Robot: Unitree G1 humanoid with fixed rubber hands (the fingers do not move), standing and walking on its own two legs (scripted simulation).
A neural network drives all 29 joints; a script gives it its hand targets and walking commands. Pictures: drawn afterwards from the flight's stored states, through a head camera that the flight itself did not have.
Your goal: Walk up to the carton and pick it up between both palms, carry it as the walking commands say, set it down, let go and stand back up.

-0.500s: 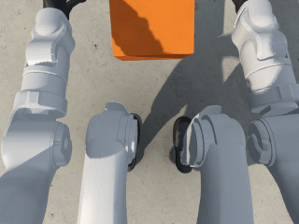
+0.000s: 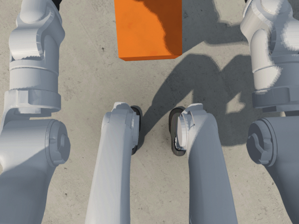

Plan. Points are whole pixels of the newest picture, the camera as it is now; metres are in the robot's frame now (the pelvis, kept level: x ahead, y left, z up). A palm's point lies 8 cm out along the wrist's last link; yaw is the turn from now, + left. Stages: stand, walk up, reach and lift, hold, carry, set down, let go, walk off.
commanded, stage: set down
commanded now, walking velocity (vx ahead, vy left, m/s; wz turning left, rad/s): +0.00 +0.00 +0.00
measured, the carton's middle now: (148, 23) +0.57 +0.03 -0.43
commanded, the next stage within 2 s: let go in 0.58 s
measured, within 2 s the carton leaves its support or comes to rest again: neither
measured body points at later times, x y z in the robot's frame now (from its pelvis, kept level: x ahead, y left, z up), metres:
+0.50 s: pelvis +0.02 +0.00 +0.13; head +0.35 +0.01 +0.42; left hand +0.56 +0.22 +0.02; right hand +0.57 -0.16 +0.02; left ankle +0.13 +0.10 -0.47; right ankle +0.13 -0.10 -0.47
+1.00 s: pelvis +0.10 +0.00 +0.22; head +0.36 +0.01 +0.59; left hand +0.47 +0.23 +0.09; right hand +0.49 -0.19 +0.09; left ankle +0.13 +0.10 -0.47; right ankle +0.13 -0.10 -0.47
